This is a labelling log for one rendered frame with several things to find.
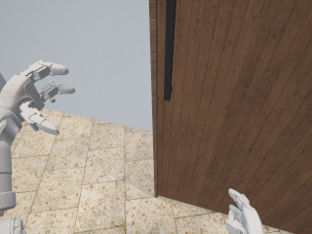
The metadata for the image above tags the right robot hand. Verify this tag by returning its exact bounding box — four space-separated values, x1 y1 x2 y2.
225 188 265 234

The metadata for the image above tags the wardrobe door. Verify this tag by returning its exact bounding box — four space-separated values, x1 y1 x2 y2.
157 0 312 234

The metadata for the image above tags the robot left forearm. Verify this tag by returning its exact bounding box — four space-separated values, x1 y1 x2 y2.
0 107 22 217

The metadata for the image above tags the left robot upper arm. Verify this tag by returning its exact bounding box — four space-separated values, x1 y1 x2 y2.
0 217 26 234

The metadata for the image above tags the handle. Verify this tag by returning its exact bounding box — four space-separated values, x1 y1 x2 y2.
164 0 176 101

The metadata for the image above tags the left robot hand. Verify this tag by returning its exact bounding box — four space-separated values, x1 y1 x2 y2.
0 59 75 136

